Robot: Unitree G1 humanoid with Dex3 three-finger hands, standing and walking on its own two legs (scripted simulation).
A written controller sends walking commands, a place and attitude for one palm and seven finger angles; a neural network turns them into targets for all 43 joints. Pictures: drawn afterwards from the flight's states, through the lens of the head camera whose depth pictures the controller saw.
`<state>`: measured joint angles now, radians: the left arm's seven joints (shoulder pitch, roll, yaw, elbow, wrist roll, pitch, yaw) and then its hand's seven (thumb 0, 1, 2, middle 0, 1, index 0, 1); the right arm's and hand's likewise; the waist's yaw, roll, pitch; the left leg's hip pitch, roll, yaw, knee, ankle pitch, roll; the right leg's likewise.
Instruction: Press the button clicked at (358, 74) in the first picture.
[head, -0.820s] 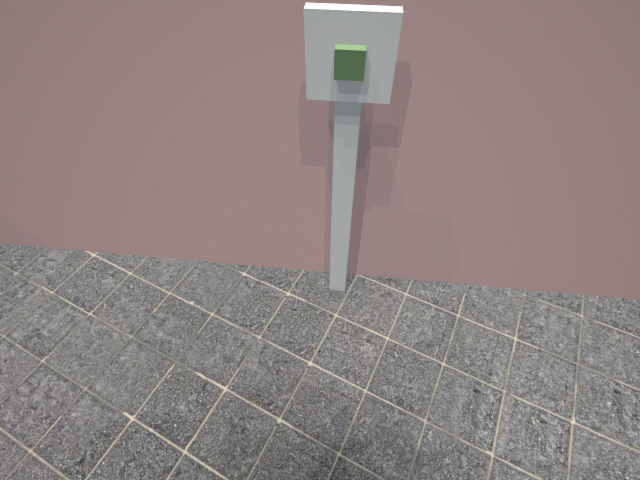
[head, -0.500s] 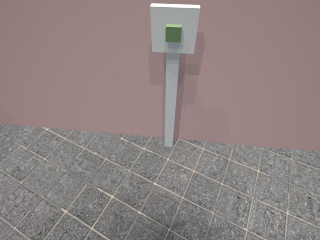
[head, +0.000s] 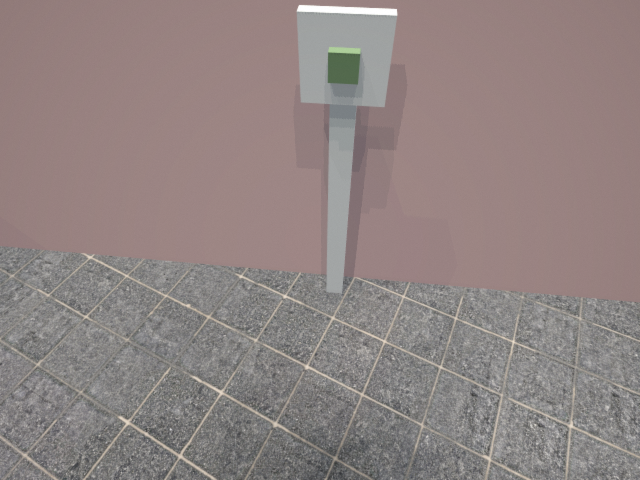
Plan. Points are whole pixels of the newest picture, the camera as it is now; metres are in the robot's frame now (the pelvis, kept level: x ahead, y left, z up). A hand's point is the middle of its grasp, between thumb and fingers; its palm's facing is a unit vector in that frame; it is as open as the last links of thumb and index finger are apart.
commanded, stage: look at it before walking up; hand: left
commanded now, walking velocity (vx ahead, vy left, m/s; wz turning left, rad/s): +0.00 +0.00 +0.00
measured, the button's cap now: (343, 65) +0.81 -0.01 +0.11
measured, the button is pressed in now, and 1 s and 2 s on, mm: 0 0 0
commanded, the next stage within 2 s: take the last steps up to it in 0.12 s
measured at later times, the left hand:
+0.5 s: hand out of the picture -0.01 +0.17 -0.19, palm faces +0.02 -0.99 -0.17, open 7.3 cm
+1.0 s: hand (296, 357) +0.35 +0.06 -0.20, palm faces -0.19 -0.96 -0.19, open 7.3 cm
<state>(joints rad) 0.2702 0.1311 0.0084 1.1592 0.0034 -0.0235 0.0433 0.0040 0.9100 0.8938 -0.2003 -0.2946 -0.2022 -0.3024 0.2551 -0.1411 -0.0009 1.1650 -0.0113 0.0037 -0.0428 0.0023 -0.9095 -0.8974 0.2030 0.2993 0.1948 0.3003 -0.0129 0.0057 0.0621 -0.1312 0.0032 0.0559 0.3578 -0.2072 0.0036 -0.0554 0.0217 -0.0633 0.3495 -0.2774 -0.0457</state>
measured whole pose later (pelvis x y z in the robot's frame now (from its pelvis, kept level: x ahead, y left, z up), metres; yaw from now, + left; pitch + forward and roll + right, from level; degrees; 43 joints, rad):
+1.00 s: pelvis +0.19 -0.10 -0.03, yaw -9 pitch +1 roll +0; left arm 0.03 0.20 0.07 0.98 0.01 -0.05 -0.02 0.00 0.91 0.89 -0.20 -0.29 -0.20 -0.30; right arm 0.42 -0.13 -0.03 1.16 0.00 0.00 -0.03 0.01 -0.91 -0.90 0.21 0.30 0.20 0.30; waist -0.06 0.01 0.17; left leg -0.13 0.17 0.07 0.98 -0.54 -0.03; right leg -0.46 -0.01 -0.12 0.69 -0.25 -0.07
